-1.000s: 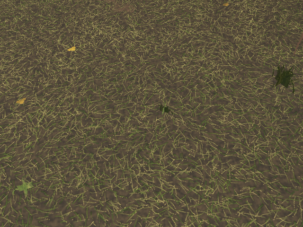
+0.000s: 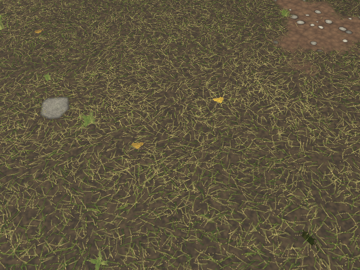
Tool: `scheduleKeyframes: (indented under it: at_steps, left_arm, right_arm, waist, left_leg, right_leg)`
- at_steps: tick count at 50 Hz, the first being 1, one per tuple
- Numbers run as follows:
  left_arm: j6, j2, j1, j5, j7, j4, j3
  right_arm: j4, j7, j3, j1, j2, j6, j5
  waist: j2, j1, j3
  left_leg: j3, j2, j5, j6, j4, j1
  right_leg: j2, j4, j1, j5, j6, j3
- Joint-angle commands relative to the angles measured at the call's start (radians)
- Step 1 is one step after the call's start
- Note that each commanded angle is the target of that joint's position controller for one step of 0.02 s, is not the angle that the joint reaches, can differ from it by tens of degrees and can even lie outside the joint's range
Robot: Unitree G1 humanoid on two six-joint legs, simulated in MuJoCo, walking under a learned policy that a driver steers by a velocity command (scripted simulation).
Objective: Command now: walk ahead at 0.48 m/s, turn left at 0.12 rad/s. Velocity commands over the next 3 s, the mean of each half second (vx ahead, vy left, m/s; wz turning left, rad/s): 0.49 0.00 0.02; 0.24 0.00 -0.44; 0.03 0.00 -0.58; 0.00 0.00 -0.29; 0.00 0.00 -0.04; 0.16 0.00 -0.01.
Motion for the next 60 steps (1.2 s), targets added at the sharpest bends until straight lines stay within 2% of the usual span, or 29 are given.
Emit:
scheduleKeyframes:
  at_steps: [1,5,8,12,15,17,18,19,20,21,22,23,25,28,30,33,38,41,42,43,44,45,46,47,48,49,51,56,60]
  left_arm:
    - [-0.004,0.096,0.028,0.009,0.010,-0.032,0.013]
    - [-0.005,0.147,0.063,-0.008,0.025,-0.013,0.022]
    - [0.003,0.162,0.102,-0.017,0.031,-0.004,0.021]
    - [0.020,0.175,0.199,-0.027,0.033,0.030,0.021]
    - [0.040,0.196,0.207,-0.026,0.039,0.040,0.027]
    - [0.052,0.200,0.180,-0.023,0.043,0.034,0.027]
    - [0.053,0.167,0.177,-0.008,0.045,0.015,0.011]
    - [0.034,0.039,0.301,0.001,0.036,-0.009,-0.029]
    - [0.012,0.083,0.285,-0.014,0.026,0.014,-0.023]
    - [0.002,0.167,0.189,-0.048,0.021,-0.016,0.002]
    - [0.000,0.163,0.121,-0.054,0.023,-0.034,0.002]
    - [0.006,0.150,0.095,-0.041,0.027,-0.036,0.004]
    - [0.039,0.116,0.141,-0.033,0.032,-0.018,0.009]
    - [0.070,0.079,0.128,-0.029,0.040,-0.026,0.008]
    - [0.070,0.075,0.094,-0.015,0.041,-0.049,0.010]
    - [0.059,0.045,-0.008,-0.001,0.018,-0.092,-0.003]
    - [0.070,0.077,-0.075,0.000,-0.019,-0.168,0.008]
    - [0.069,0.140,0.068,0.002,-0.028,-0.158,0.042]
    - [0.064,0.199,0.160,0.005,-0.013,-0.140,0.068]
    - [0.069,0.301,0.183,0.005,0.014,-0.152,0.088]
    - [0.070,0.323,0.148,0.019,0.014,-0.192,0.083]
    - [0.075,0.256,0.121,0.010,0.008,-0.221,0.069]
    - [0.076,0.211,0.060,-0.002,0.011,-0.233,0.057]
    - [0.082,0.178,0.019,-0.018,0.016,-0.234,0.049]
    - [0.089,0.159,-0.011,-0.020,0.026,-0.240,0.043]
    - [0.097,0.159,-0.022,-0.006,0.032,-0.247,0.043]
    - [0.103,0.177,-0.027,0.008,0.042,-0.261,0.051]
    - [0.125,0.201,-0.022,-0.005,0.071,-0.282,0.063]
    - [0.141,0.194,-0.022,-0.003,0.072,-0.295,0.062]
  right_arm:
    - [-0.091,0.005,-0.026,-0.036,-0.088,-0.021,-0.007]
    - [-0.132,0.008,-0.008,-0.136,-0.051,-0.017,-0.021]
    - [-0.155,0.022,0.008,-0.243,-0.024,-0.026,-0.015]
    - [-0.192,0.043,0.010,-0.357,-0.034,-0.031,-0.002]
    - [-0.202,0.055,-0.002,-0.347,-0.071,-0.033,-0.005]
    - [-0.147,0.049,-0.036,-0.146,-0.132,-0.030,-0.010]
    - [-0.105,0.039,-0.056,0.026,-0.182,-0.025,-0.016]
    - [-0.087,0.036,-0.079,0.117,-0.293,-0.021,-0.034]
    - [-0.083,0.039,-0.057,0.136,-0.206,-0.018,-0.024]
    - [-0.089,0.037,-0.037,0.059,-0.159,-0.019,-0.024]
    - [-0.098,0.034,-0.028,-0.016,-0.133,-0.021,-0.025]
    - [-0.095,0.037,-0.019,-0.072,-0.103,-0.025,-0.029]
    - [-0.087,0.040,-0.014,-0.131,-0.074,-0.043,-0.037]
    - [-0.059,0.036,-0.021,-0.141,-0.087,-0.063,-0.044]
    - [-0.046,0.024,-0.024,-0.148,-0.099,-0.063,-0.052]
    - [-0.037,0.000,-0.027,-0.152,-0.123,-0.047,-0.044]
    - [-0.008,-0.023,-0.043,-0.120,-0.164,-0.002,-0.013]
    - [-0.024,-0.039,-0.051,-0.160,-0.176,0.030,0.005]
    - [-0.024,-0.038,-0.045,-0.128,-0.159,0.033,-0.002]
    - [-0.050,-0.028,-0.017,-0.061,-0.080,0.026,-0.056]
    - [-0.071,-0.011,0.000,0.009,-0.057,0.016,-0.055]
    - [-0.058,0.003,-0.016,-0.055,-0.132,0.010,-0.023]
    - [-0.082,0.002,-0.017,-0.131,-0.137,0.014,-0.006]
    - [-0.072,-0.012,-0.020,-0.155,-0.127,0.023,-0.018]
    - [-0.076,-0.025,-0.026,-0.167,-0.140,0.036,-0.031]
    - [-0.080,-0.028,-0.028,-0.163,-0.139,0.048,-0.032]
    - [-0.079,-0.031,-0.023,-0.139,-0.110,0.053,-0.035]
    - [-0.090,-0.034,-0.015,-0.181,-0.094,0.053,-0.032]
    - [-0.103,-0.022,-0.016,-0.207,-0.100,0.040,-0.024]
  waist:
    - [-0.139,0.013,-0.011]
    - [-0.104,0.020,0.026]
    - [-0.100,0.054,0.038]
    - [-0.097,0.090,0.060]
    - [-0.111,0.050,0.038]
    - [-0.117,-0.068,-0.087]
    - [-0.080,-0.140,-0.213]
    - [0.172,-0.097,-0.376]
    - [0.200,-0.118,-0.448]
    - [0.129,-0.115,-0.267]
    - [0.067,-0.088,-0.158]
    - [0.030,-0.056,-0.082]
    - [0.064,0.003,-0.041]
    - [0.038,0.026,0.009]
    - [0.028,0.034,0.025]
    - [0.024,0.000,0.024]
    - [0.033,-0.015,-0.005]
    - [0.031,0.065,-0.076]
    - [-0.043,0.103,-0.132]
    - [-0.268,0.051,-0.224]
    - [-0.321,0.005,-0.400]
    - [-0.149,0.063,-0.418]
    - [-0.105,0.053,-0.303]
    - [-0.028,0.029,-0.203]
    - [-0.048,0.009,-0.154]
    - [-0.090,-0.010,-0.135]
    - [-0.128,-0.022,-0.138]
    - [-0.145,0.002,-0.168]
    - [-0.187,0.021,-0.139]
  left_leg:
    - [-0.023,0.113,0.091,-0.001,-0.019,-0.263]
    - [0.023,0.128,0.217,-0.041,-0.228,-0.301]
    - [0.069,0.092,0.400,-0.043,-0.450,-0.222]
    - [0.078,0.056,0.460,-0.025,-0.586,-0.201]
    - [0.081,0.032,0.358,0.015,-0.629,-0.160]
    - [0.129,-0.022,0.338,0.064,-0.656,0.123]
    - [0.045,0.064,0.358,0.108,-0.611,0.412]
    - [-0.423,0.337,0.199,0.273,-0.652,0.808]
    - [-0.668,0.398,0.096,0.301,-0.804,0.833]
    - [-0.515,0.367,0.069,0.243,-0.824,0.699]
    - [-0.368,0.327,0.134,0.210,-0.849,0.541]
    - [-0.264,0.286,0.200,0.189,-0.888,0.407]
    - [-0.139,0.239,0.253,0.164,-0.964,0.257]
    - [-0.012,0.237,0.418,0.171,-1.016,0.194]
    - [0.097,0.218,0.652,0.160,-0.993,0.196]
    - [0.229,0.172,0.723,0.125,-0.966,0.184]
    - [0.232,0.248,0.789,0.109,-0.845,0.367]
    - [0.250,0.225,0.938,0.061,-0.573,0.388]
    - [0.273,0.152,0.817,0.004,-0.363,0.326]
    - [0.269,0.049,0.154,-0.071,-0.041,0.050]
    - [0.091,-0.121,-0.372,-0.112,0.251,-0.207]
    - [-0.042,-0.054,-0.295,-0.091,0.285,-0.246]
    - [-0.027,-0.024,-0.205,-0.077,0.239,-0.286]
    - [-0.017,0.014,-0.141,-0.081,0.156,-0.285]
    - [-0.020,0.035,-0.096,-0.084,0.079,-0.244]
    - [-0.014,0.031,-0.067,-0.085,0.038,-0.180]
    - [0.000,0.009,-0.040,-0.098,-0.055,-0.134]
    - [-0.019,-0.009,0.060,-0.128,-0.248,-0.102]
    - [-0.025,-0.028,0.065,-0.121,-0.383,-0.052]
  right_leg:
    - [-0.272,-0.272,0.199,0.001,-0.180,0.340]
    - [-0.259,-0.320,0.164,0.200,-0.191,0.216]
    - [-0.207,-0.321,0.142,0.257,-0.154,0.115]
    - [-0.253,-0.296,0.241,0.262,-0.143,0.118]
    - [-0.295,-0.204,0.352,0.433,-0.115,0.117]
    - [-0.250,0.039,0.334,0.708,-0.079,0.067]
    - [-0.205,0.283,0.173,0.568,-0.047,0.039]
    - [-0.040,0.702,-0.233,0.065,0.022,0.006]
    - [-0.005,0.843,-0.366,-0.384,0.016,0.150]
    - [-0.063,0.899,-0.451,-0.342,0.001,0.162]
    - [-0.115,0.859,-0.445,-0.250,-0.004,0.134]
    - [-0.148,0.792,-0.412,-0.186,0.002,0.123]
    - [-0.186,0.725,-0.298,-0.105,0.015,0.135]
    - [-0.180,0.665,-0.318,-0.023,0.040,0.148]
    - [-0.161,0.551,-0.333,0.072,0.059,0.144]
    - [-0.132,0.311,-0.248,0.274,0.061,0.055]
    - [-0.105,0.184,-0.261,0.190,0.026,0.022]
    - [-0.027,0.101,-0.096,0.105,-0.032,-0.033]
    - [-0.015,0.007,0.067,0.324,-0.070,0.006]
    - [-0.234,0.088,0.333,0.845,-0.173,0.296]
    - [-0.434,0.027,0.548,0.832,-0.411,0.720]
    - [-0.387,-0.028,0.502,0.651,-0.374,0.640]
    - [-0.339,-0.049,0.397,0.496,-0.319,0.531]
    - [-0.289,-0.077,0.269,0.373,-0.263,0.458]
    - [-0.261,-0.101,0.156,0.289,-0.237,0.426]
    - [-0.229,-0.123,0.073,0.244,-0.223,0.410]
    - [-0.199,-0.131,0.021,0.280,-0.219,0.381]
    - [-0.170,-0.121,0.011,0.103,-0.190,0.407]
    - [-0.157,-0.113,0.003,-0.019,-0.169,0.474]
Next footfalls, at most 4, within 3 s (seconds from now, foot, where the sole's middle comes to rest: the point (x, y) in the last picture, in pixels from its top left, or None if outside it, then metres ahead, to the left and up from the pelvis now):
0.36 left None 0.39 0.14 -0.78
0.84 right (216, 235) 0.61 -0.09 -0.78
1.30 left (161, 219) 0.68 0.12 -0.78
1.72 right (217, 262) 0.51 -0.09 -0.78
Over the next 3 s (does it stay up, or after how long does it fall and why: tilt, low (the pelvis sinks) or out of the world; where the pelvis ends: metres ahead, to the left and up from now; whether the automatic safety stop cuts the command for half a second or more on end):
stays up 0.60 -0.02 -0.02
